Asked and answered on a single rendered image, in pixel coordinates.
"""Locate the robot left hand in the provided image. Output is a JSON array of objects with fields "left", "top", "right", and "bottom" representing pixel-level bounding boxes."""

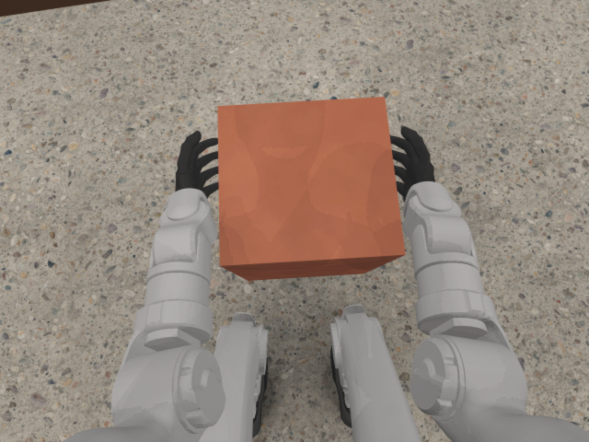
[{"left": 175, "top": 131, "right": 219, "bottom": 199}]

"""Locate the right robot upper arm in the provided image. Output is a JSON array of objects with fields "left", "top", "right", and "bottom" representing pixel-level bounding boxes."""
[{"left": 410, "top": 334, "right": 589, "bottom": 442}]

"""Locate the carton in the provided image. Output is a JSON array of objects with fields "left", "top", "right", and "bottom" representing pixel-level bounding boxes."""
[{"left": 217, "top": 97, "right": 406, "bottom": 281}]

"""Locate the robot right thigh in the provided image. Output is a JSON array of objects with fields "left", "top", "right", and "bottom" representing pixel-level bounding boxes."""
[{"left": 329, "top": 312, "right": 422, "bottom": 442}]

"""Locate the left robot upper arm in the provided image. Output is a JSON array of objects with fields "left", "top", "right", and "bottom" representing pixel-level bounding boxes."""
[{"left": 63, "top": 344, "right": 226, "bottom": 442}]

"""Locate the robot left foot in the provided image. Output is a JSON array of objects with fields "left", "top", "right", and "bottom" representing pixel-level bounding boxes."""
[{"left": 252, "top": 360, "right": 268, "bottom": 438}]

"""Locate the robot right forearm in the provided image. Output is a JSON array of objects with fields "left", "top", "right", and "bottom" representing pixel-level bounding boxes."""
[{"left": 402, "top": 181, "right": 527, "bottom": 402}]

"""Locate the robot left forearm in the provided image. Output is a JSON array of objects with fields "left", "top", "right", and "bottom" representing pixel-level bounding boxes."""
[{"left": 111, "top": 188, "right": 217, "bottom": 419}]

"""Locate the robot right hand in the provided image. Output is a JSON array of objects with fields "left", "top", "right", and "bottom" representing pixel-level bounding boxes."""
[{"left": 390, "top": 126, "right": 435, "bottom": 202}]

